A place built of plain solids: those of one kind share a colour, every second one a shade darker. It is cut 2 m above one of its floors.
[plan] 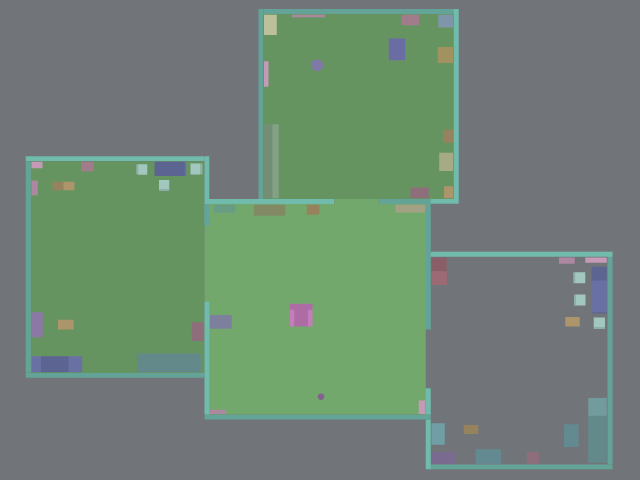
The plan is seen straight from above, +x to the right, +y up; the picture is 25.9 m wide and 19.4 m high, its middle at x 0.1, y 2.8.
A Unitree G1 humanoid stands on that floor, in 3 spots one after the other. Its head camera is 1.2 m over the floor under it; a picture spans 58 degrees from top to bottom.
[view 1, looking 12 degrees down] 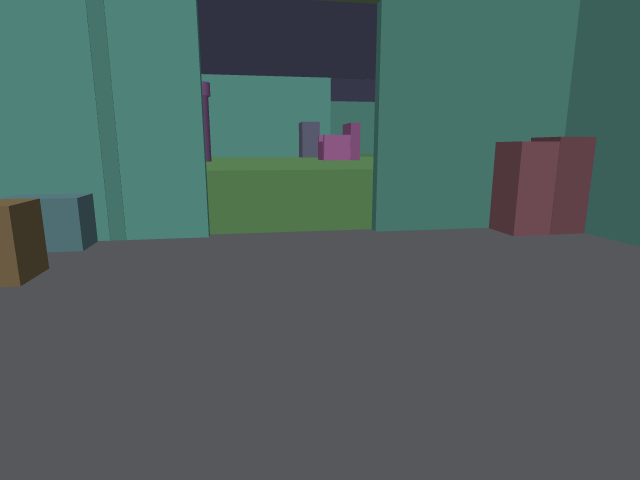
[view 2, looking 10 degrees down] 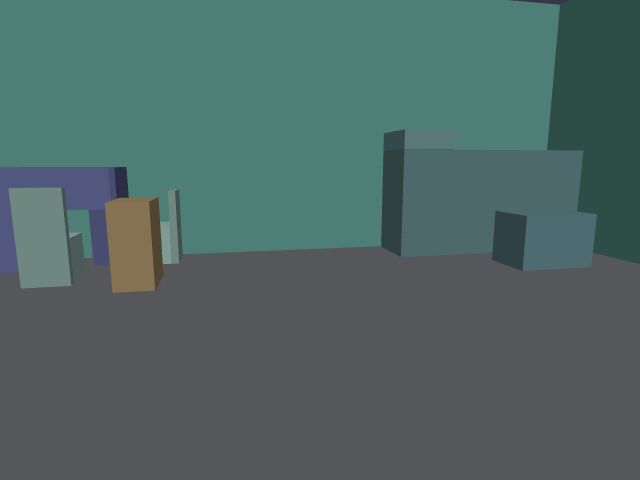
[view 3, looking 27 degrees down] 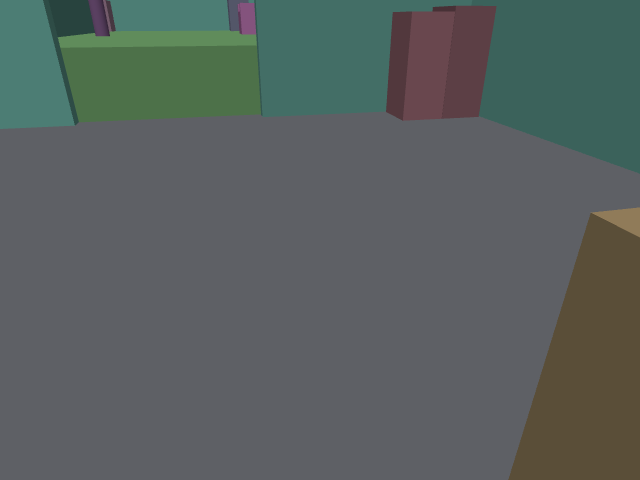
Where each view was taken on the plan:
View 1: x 10.57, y -2.70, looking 170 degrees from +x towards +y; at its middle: ground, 5.77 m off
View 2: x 5.77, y -1.41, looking -12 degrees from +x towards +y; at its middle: wall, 6.18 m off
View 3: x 10.68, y -1.41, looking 167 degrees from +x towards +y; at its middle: ground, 2.64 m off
